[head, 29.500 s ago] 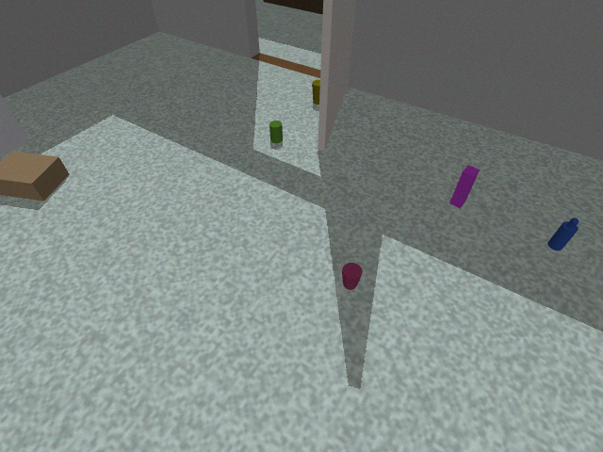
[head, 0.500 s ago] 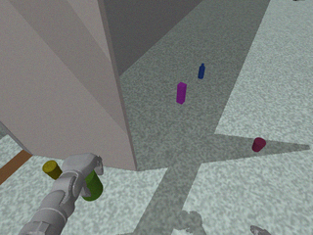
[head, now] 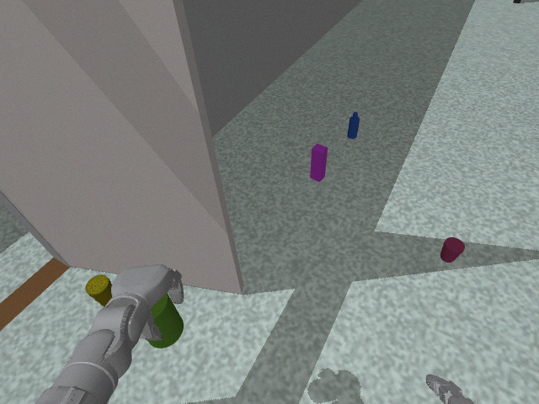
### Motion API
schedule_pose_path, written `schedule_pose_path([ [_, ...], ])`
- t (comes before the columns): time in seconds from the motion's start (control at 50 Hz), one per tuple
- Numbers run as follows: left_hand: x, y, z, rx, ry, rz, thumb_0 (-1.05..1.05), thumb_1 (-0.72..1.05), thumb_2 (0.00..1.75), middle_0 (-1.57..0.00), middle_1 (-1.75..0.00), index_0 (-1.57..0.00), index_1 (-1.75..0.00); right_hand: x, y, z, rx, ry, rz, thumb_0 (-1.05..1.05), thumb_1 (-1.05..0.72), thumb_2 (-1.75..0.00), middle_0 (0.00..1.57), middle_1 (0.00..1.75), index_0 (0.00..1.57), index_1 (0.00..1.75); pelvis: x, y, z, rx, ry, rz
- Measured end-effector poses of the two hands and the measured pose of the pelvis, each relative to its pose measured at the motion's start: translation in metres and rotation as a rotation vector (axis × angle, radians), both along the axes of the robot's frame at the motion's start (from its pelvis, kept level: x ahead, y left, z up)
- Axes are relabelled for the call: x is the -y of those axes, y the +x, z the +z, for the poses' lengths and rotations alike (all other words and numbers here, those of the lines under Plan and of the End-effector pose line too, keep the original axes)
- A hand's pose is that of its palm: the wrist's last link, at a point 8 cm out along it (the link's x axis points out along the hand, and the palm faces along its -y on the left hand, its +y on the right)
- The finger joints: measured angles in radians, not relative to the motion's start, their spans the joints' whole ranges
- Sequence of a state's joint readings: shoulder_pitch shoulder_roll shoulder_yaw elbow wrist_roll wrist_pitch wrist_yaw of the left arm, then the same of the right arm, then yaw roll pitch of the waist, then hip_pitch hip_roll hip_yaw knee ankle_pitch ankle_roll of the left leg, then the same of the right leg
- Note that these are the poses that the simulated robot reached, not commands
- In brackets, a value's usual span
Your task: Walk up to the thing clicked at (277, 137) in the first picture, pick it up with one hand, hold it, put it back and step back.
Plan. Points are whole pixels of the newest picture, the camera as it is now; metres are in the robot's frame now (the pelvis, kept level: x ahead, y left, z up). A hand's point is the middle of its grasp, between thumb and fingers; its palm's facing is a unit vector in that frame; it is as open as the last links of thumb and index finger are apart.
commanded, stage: hold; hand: left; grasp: from above
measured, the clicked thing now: (156, 316) +0.31 +0.23 -0.09
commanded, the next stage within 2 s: crouch in 0.84 s
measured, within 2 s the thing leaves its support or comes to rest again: neither
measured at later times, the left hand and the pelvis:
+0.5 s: hand (151, 308) +0.30 +0.22 -0.03, palm faces -0.46 -0.06 -0.89, open 8.4 cm; pelvis +0.00 +0.00 +0.00, yaw +0 degrees
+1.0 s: hand (150, 297) +0.31 +0.22 -0.03, palm faces -0.44 -0.07 -0.89, open 8.4 cm; pelvis +0.02 +0.00 +0.01, yaw +0 degrees
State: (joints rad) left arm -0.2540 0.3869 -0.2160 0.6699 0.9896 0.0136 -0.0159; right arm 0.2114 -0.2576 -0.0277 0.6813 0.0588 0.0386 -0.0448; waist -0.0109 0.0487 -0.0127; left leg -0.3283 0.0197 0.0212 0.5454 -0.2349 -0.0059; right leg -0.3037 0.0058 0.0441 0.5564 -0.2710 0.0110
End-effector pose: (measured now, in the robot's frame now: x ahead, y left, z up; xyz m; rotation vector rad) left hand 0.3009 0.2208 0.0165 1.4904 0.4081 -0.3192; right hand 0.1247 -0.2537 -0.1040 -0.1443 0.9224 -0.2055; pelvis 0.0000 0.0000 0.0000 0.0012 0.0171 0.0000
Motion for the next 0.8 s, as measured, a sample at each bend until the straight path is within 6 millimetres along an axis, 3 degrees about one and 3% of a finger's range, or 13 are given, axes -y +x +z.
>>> schedule_pose_path([
  [0.28, 0.003, -0.001, 0.012, 0.009, -0.003, 0.0, -0.02, 0.08, 0.5, -0.63, -0.66, -0.84, -0.69, -0.001, 0.008, 0.004, 0.025, 0.004, 0.003, 0.01, -0.91, -0.9, 0.2, 0.29, 0.2, 0.3, 0.002, -0.001, 0.003, 0.016, 0.002, -0.001],
  [0.8, -0.002, 0.013, 0.012, -0.008, -0.004, 0.0, -0.02, 0.08, 0.5, -0.63, -0.66, -0.85, -0.69, -0.004, 0.026, 0.005, 0.0, 0.009, -0.001, 0.01, -0.91, -0.9, 0.2, 0.29, 0.2, 0.3, 0.001, 0.015, 0.006, 0.005, 0.002, 0.002],
])
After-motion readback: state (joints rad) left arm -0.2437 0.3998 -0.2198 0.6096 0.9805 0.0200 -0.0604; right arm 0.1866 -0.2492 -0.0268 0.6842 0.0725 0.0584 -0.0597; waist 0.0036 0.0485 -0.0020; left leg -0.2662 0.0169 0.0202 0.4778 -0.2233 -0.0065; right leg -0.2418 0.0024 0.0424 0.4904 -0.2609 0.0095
